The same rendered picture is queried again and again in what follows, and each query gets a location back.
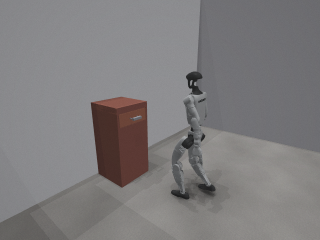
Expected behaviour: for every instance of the handle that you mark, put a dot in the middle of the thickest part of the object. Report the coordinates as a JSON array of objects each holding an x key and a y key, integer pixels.
[{"x": 136, "y": 118}]

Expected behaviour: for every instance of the robot left upper arm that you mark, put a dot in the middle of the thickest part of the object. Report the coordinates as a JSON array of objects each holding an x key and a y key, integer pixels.
[{"x": 189, "y": 103}]

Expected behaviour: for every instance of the left robot thigh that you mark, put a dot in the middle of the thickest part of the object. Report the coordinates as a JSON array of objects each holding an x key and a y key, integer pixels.
[{"x": 180, "y": 148}]

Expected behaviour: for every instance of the left robot forearm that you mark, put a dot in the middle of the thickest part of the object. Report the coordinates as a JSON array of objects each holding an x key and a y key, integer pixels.
[{"x": 196, "y": 131}]

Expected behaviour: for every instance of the cabinet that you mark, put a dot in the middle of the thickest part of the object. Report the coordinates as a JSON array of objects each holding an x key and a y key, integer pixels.
[{"x": 122, "y": 153}]

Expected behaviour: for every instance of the robot left hand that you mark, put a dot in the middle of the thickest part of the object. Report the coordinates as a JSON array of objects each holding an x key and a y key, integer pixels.
[{"x": 197, "y": 152}]

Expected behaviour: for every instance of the drawer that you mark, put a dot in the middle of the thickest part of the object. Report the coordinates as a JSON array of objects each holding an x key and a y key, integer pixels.
[{"x": 124, "y": 118}]

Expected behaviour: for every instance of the robot torso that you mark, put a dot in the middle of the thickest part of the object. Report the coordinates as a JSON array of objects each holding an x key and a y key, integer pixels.
[{"x": 200, "y": 105}]

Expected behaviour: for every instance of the robot right upper arm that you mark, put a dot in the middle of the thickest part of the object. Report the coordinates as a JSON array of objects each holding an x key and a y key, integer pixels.
[{"x": 206, "y": 107}]

